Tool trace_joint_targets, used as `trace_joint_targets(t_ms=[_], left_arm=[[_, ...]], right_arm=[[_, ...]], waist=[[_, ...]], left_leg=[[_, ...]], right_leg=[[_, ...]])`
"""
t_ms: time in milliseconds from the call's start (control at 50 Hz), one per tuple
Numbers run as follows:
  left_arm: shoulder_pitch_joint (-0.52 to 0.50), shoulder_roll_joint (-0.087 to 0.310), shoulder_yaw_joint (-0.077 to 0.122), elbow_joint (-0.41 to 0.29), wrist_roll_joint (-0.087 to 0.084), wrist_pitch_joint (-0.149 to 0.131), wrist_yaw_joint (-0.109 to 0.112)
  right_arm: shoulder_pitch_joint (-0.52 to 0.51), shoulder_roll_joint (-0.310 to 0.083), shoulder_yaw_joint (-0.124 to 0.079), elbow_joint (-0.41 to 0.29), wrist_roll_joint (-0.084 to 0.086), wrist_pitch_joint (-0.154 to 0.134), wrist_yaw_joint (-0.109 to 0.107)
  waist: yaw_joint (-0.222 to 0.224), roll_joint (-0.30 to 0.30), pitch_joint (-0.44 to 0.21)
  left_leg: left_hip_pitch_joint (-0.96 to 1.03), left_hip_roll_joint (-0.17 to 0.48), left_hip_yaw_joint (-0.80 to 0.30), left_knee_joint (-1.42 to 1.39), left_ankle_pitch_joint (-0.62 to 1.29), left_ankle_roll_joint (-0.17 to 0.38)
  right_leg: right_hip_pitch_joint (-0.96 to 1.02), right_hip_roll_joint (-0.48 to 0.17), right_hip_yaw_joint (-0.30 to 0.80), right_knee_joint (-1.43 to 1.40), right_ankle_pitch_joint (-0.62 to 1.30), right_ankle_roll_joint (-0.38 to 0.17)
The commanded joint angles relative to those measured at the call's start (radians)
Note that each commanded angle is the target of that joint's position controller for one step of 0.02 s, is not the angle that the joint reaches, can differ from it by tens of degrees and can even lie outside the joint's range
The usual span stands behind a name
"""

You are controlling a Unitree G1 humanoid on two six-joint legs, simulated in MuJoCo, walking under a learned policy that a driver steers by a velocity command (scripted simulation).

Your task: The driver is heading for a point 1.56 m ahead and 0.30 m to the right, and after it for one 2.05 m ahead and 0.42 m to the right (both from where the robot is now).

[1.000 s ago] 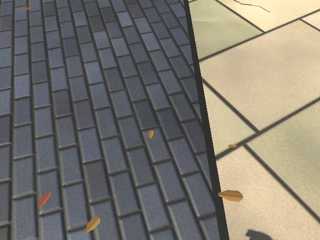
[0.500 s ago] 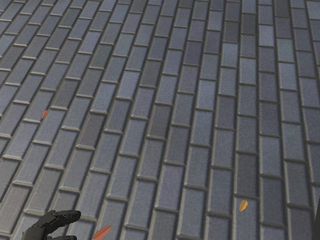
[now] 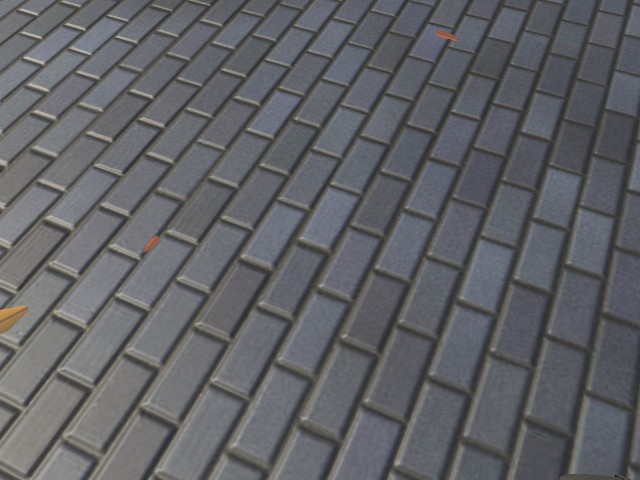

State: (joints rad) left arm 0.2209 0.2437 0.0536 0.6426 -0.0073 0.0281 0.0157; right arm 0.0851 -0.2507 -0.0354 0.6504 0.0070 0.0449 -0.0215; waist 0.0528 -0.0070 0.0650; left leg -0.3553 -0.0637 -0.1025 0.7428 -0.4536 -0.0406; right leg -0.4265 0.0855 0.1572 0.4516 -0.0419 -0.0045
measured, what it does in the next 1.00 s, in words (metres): steps on the spot: left foot, then right foot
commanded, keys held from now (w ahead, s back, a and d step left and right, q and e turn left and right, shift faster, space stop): e+shift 0.40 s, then shift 0.14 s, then q+shift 0.34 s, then w+q+shift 0.12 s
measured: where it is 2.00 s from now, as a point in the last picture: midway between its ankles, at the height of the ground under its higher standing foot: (343, 334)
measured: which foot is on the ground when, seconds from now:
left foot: up 0.00-0.02, down 0.04-0.50, up 0.52-1.00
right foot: down 0.00-0.08, up 0.10-0.48, down 0.50-1.00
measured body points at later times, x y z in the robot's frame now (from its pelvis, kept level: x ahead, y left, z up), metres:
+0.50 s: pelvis +0.01 -0.02 +0.00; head +0.05 -0.05 +0.44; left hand +0.31 +0.14 -0.07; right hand +0.01 -0.34 -0.11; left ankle +0.01 +0.12 -0.73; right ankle -0.02 -0.14 -0.74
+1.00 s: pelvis +0.04 -0.02 +0.00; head +0.07 +0.01 +0.45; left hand +0.27 +0.21 -0.11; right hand +0.09 -0.33 -0.09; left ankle +0.03 +0.08 -0.73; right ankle -0.02 -0.14 -0.73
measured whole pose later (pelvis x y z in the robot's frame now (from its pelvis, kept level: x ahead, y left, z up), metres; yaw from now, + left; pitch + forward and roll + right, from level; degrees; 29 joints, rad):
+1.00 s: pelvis +0.04 -0.02 +0.00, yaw -12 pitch +2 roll -2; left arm 0.12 0.30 0.09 0.72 -0.02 0.01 0.02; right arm 0.25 -0.29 -0.08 0.69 0.04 0.05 0.02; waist -0.03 -0.03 0.00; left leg -0.29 0.08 0.11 0.67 -0.42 0.06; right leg -0.22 -0.10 -0.26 0.55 -0.35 0.02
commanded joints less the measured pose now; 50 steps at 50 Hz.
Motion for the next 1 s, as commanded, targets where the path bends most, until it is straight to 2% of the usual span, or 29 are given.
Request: trace_joint_targets(t_ms=[20,40,60,80,100,120,160,180,240,320,380,420,460,480,500,520,540,560,580,600,640,680,720,800,880,920,960,980,1000], left_arm=[[-0.061,0.192,0.070,-0.090,-0.023,-0.005,0.012],[-0.058,0.189,0.073,-0.087,-0.031,-0.003,0.018],[-0.062,0.169,0.071,-0.096,-0.032,-0.002,0.022],[-0.126,0.147,0.067,-0.139,-0.042,-0.010,0.018],[-0.073,0.179,0.083,-0.128,-0.028,-0.022,0.013],[-0.021,0.215,0.098,-0.088,-0.019,-0.019,0.010],[0.064,0.185,0.094,-0.036,-0.011,0.009,0.017],[0.072,0.162,0.086,-0.034,-0.009,0.019,0.015],[-0.030,0.131,0.062,-0.089,-0.023,0.025,0.003],[-0.114,0.098,0.034,-0.150,-0.017,0.021,-0.030],[-0.108,0.120,0.040,-0.157,-0.018,0.025,-0.044],[-0.109,0.131,0.047,-0.160,-0.017,0.037,-0.047],[-0.062,0.132,0.057,-0.147,-0.016,0.043,-0.047],[0.009,0.166,0.073,-0.121,-0.008,0.040,-0.036],[0.089,0.273,0.103,-0.116,-0.004,0.034,-0.016],[0.058,0.347,0.100,-0.150,0.017,0.021,-0.004],[0.080,0.274,0.083,-0.142,0.033,0.004,-0.015],[0.027,0.228,0.063,-0.122,0.033,-0.008,-0.019],[-0.054,0.172,0.047,-0.112,0.017,-0.014,-0.013],[-0.116,0.123,0.026,-0.108,0.007,-0.016,-0.010],[-0.171,0.077,0.003,-0.084,0.032,-0.030,-0.004],[-0.184,0.113,0.018,-0.071,0.046,-0.037,0.004],[-0.148,0.171,0.038,-0.047,0.038,-0.026,0.018],[-0.137,0.164,0.045,-0.021,0.027,-0.014,0.027],[-0.162,0.174,0.058,-0.011,0.019,-0.014,0.022],[-0.124,0.206,0.073,0.000,-0.004,-0.020,0.012],[-0.173,0.217,0.078,0.003,-0.031,-0.033,0.001],[-0.213,0.198,0.074,0.003,-0.032,-0.037,-0.003],[-0.239,0.148,0.064,0.000,-0.020,-0.042,-0.006]], right_arm=[[0.121,-0.103,-0.045,-0.009,0.003,-0.019,0.003],[0.144,-0.115,-0.053,0.004,0.000,-0.022,0.004],[0.185,-0.168,-0.069,0.016,-0.020,-0.024,0.002],[0.205,-0.229,-0.086,0.024,-0.057,-0.028,0.003],[0.097,-0.209,-0.081,-0.007,-0.079,-0.039,0.001],[0.020,-0.142,-0.062,-0.037,-0.070,-0.047,-0.012],[-0.070,-0.088,-0.044,-0.056,-0.031,-0.058,-0.025],[-0.069,-0.089,-0.041,-0.055,-0.023,-0.058,-0.028],[0.004,-0.108,-0.045,-0.039,-0.028,-0.044,-0.039],[0.079,-0.183,-0.073,-0.017,-0.026,-0.027,-0.035],[0.062,-0.223,-0.092,-0.015,-0.013,-0.030,-0.017],[0.068,-0.227,-0.098,-0.005,0.008,-0.041,-0.004],[0.055,-0.221,-0.098,0.008,0.035,-0.052,0.006],[0.087,-0.191,-0.090,0.030,0.039,-0.060,0.012],[0.099,-0.151,-0.075,0.012,0.006,-0.070,0.014],[0.096,-0.093,-0.045,-0.035,-0.053,-0.075,0.019],[0.030,-0.165,-0.067,-0.022,-0.023,-0.072,0.016],[0.006,-0.180,-0.069,-0.014,0.012,-0.060,0.010],[0.025,-0.154,-0.063,0.008,0.015,-0.048,-0.001],[0.058,-0.145,-0.060,0.034,0.003,-0.032,-0.011],[0.152,-0.117,-0.054,0.079,-0.001,-0.014,-0.009],[0.136,-0.123,-0.050,0.064,0.009,-0.013,-0.008],[0.093,-0.151,-0.053,0.027,0.012,-0.010,-0.007],[0.085,-0.143,-0.057,-0.010,0.013,0.005,0.001],[0.100,-0.119,-0.059,-0.038,0.014,0.010,0.019],[0.116,-0.115,-0.060,-0.046,0.029,0.009,0.036],[0.193,-0.121,-0.070,-0.014,0.037,0.002,0.050],[0.288,-0.118,-0.076,0.038,0.039,-0.004,0.049],[0.424,-0.142,-0.093,0.108,0.037,-0.012,0.040]], waist=[[-0.078,-0.194,-0.182],[-0.094,-0.184,-0.183],[-0.106,-0.120,-0.194],[-0.117,0.159,-0.149],[-0.078,0.249,-0.130],[-0.040,0.167,-0.137],[-0.003,0.108,-0.117],[-0.007,0.107,-0.100],[-0.062,0.118,-0.068],[-0.116,0.143,-0.096],[-0.103,0.158,-0.106],[-0.097,0.171,-0.110],[-0.049,0.158,-0.130],[-0.015,0.094,-0.166],[0.005,-0.094,-0.238],[-0.034,-0.339,-0.322],[0.059,-0.200,-0.412],[0.033,-0.134,-0.332],[-0.010,-0.095,-0.261],[-0.043,-0.090,-0.225],[-0.096,-0.112,-0.201],[-0.076,-0.135,-0.160],[-0.043,-0.136,-0.129],[-0.030,-0.112,-0.080],[-0.044,-0.105,-0.103],[-0.038,-0.109,-0.145],[-0.101,-0.108,-0.122],[-0.149,-0.077,-0.111],[-0.194,0.019,-0.094]], left_leg=[[0.119,-0.038,0.033,-0.245,0.127,0.055],[0.222,-0.018,0.035,-0.329,0.181,0.081],[0.355,0.091,-0.039,-0.357,0.169,0.132],[0.340,0.310,-0.271,-0.441,0.145,0.252],[0.268,0.468,-0.387,-0.472,0.351,0.321],[0.234,0.443,-0.300,-0.452,0.446,0.303],[0.219,0.337,-0.128,-0.418,0.517,0.224],[0.207,0.322,-0.070,-0.415,0.581,0.225],[0.268,0.295,0.030,-0.420,0.595,0.243],[0.349,0.352,0.076,-0.396,0.655,0.261],[0.301,0.378,0.137,-0.372,0.711,0.244],[0.293,0.390,0.153,-0.330,0.739,0.223],[0.271,0.376,0.184,-0.230,0.746,0.178],[0.196,0.326,0.242,-0.103,0.712,0.121],[-0.062,0.245,0.295,0.142,0.402,0.031],[-0.332,0.127,0.237,0.432,-0.277,-0.042],[-0.347,0.119,0.092,0.557,-0.266,-0.053],[-0.343,0.153,0.079,0.545,-0.186,-0.033],[-0.336,0.169,0.076,0.461,-0.109,-0.023],[-0.279,0.174,0.080,0.408,-0.037,-0.029],[-0.100,0.148,0.092,0.334,0.081,-0.046],[-0.058,0.139,0.098,0.223,0.113,-0.049],[-0.115,0.143,0.108,0.211,0.079,-0.044],[-0.192,0.177,0.107,0.210,0.033,-0.030],[-0.138,0.171,0.149,0.124,0.015,-0.004],[-0.079,0.169,0.179,0.067,0.009,0.042],[0.055,0.143,0.232,-0.057,0.028,0.106],[0.177,0.105,0.282,-0.136,0.065,0.132],[0.319,0.064,0.270,-0.209,0.028,0.170]], right_leg=[[0.146,-0.186,0.358,-0.198,-0.341,-0.147],[0.073,-0.155,0.336,-0.190,-0.401,-0.111],[-0.072,-0.104,0.267,-0.116,-0.459,-0.048],[-0.260,0.012,0.068,0.146,-0.505,-0.004],[-0.308,0.009,0.000,0.416,-0.519,0.035],[-0.278,-0.035,-0.013,0.583,-0.474,0.057],[-0.278,-0.047,-0.039,0.749,-0.370,0.078],[-0.290,-0.063,-0.059,0.825,-0.341,0.092],[-0.349,-0.117,-0.125,0.738,-0.244,0.128],[-0.282,-0.164,-0.170,0.518,-0.268,0.129],[-0.149,-0.151,-0.229,0.389,-0.290,0.092],[-0.073,-0.132,-0.247,0.293,-0.303,0.059],[0.067,-0.092,-0.256,0.096,-0.224,0.007],[0.241,-0.065,-0.235,-0.043,-0.051,-0.034],[0.527,-0.224,-0.007,-0.033,0.395,-0.105],[0.645,-0.503,0.307,0.050,0.823,-0.320],[0.575,-0.530,0.289,-0.010,0.693,-0.406],[0.498,-0.458,0.162,-0.031,0.502,-0.338],[0.426,-0.378,0.077,-0.040,0.347,-0.258],[0.346,-0.343,0.013,-0.056,0.291,-0.218],[0.204,-0.301,-0.116,-0.087,0.303,-0.197],[0.175,-0.302,-0.151,-0.112,0.202,-0.196],[0.214,-0.364,-0.106,-0.135,0.123,-0.230],[0.263,-0.435,-0.072,-0.164,0.003,-0.249],[0.300,-0.444,-0.141,-0.119,0.143,-0.224],[0.306,-0.465,-0.130,-0.181,-0.243,-0.195],[0.215,-0.444,-0.148,-0.207,-0.560,-0.143],[0.140,-0.406,-0.209,-0.151,-0.625,-0.108],[0.035,-0.331,-0.293,0.028,-0.637,-0.065]])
